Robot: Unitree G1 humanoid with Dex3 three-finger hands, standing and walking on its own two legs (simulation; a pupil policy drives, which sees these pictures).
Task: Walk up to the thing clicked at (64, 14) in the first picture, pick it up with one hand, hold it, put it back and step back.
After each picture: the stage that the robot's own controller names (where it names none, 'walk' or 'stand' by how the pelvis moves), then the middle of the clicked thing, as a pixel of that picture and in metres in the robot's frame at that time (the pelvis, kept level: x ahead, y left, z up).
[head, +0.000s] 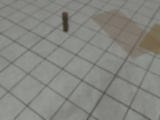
stand; (65, 22) +1.63 +0.16 -0.65
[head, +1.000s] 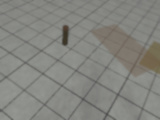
walk; (65, 35) +1.49 +0.08 -0.64
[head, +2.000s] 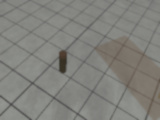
walk; (62, 62) +0.92 +0.10 -0.64
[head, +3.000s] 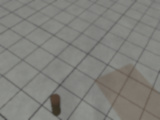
walk; (55, 105) +0.54 +0.13 -0.65
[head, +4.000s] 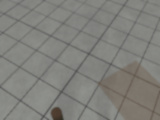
stand; (58, 118) +0.39 +0.15 -0.64
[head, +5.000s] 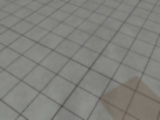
stand; out of the picture +0.37 +0.16 -0.65
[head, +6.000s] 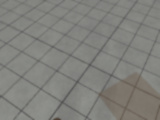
stand; out of the picture +0.38 +0.15 -0.66
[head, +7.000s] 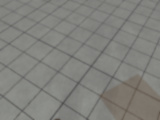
stand; out of the picture +0.38 +0.15 -0.66
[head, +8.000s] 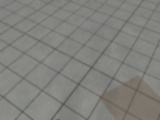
stand; out of the picture +0.38 +0.15 -0.66
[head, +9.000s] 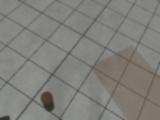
go down; (48, 102) +0.41 +0.15 -0.57
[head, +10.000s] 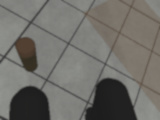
go down; (28, 57) +0.48 +0.17 -0.26
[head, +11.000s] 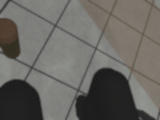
close in; (9, 42) +0.48 +0.18 -0.23
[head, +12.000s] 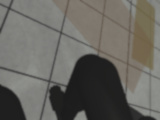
close; out of the picture +0.47 +0.22 -0.17
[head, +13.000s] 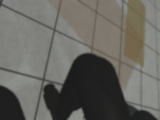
close; out of the picture +0.46 +0.23 -0.17
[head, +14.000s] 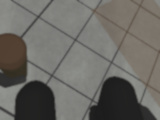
lift; (13, 64) +0.35 +0.21 -0.03
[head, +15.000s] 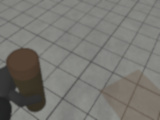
hold; (30, 85) +0.30 +0.15 +0.09
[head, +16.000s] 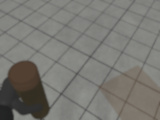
hold; (33, 94) +0.29 +0.15 +0.03
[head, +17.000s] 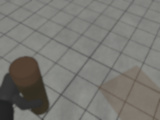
hold; (33, 90) +0.30 +0.15 +0.04
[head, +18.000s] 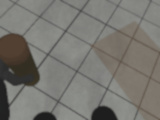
crouch; (23, 65) +0.39 +0.16 -0.02
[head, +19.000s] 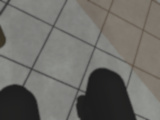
lower; out of the picture +0.50 +0.20 -0.06
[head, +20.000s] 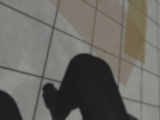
lower; out of the picture +0.47 +0.24 -0.17
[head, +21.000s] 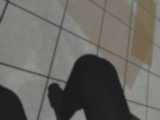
lower; out of the picture +0.47 +0.24 -0.17
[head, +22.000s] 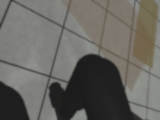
lower; out of the picture +0.45 +0.23 -0.18
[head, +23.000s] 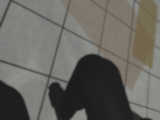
lower; out of the picture +0.44 +0.24 -0.18
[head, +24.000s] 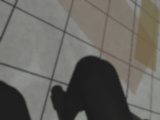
open; out of the picture +0.46 +0.22 -0.18
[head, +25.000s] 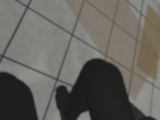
stand; out of the picture +0.46 +0.21 -0.19
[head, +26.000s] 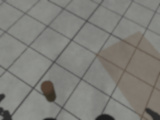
stand; (49, 92) +0.42 +0.15 -0.50
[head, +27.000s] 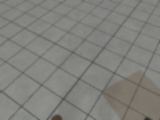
stand; out of the picture +0.40 +0.14 -0.60
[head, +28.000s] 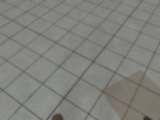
stand; out of the picture +0.40 +0.14 -0.60
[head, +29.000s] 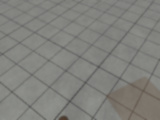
stand; out of the picture +0.41 +0.12 -0.65
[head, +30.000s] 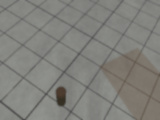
walk; (61, 97) +0.47 +0.07 -0.64
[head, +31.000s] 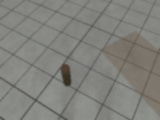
walk; (66, 76) +0.67 +0.14 -0.63
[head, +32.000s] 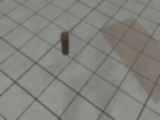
walk; (65, 44) +0.98 +0.13 -0.62
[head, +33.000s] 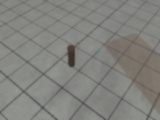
stand; (71, 56) +1.04 +0.10 -0.64
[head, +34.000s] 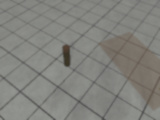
stand; (66, 56) +1.06 +0.12 -0.66
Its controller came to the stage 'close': yes
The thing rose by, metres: 0.69
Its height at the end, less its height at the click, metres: +0.00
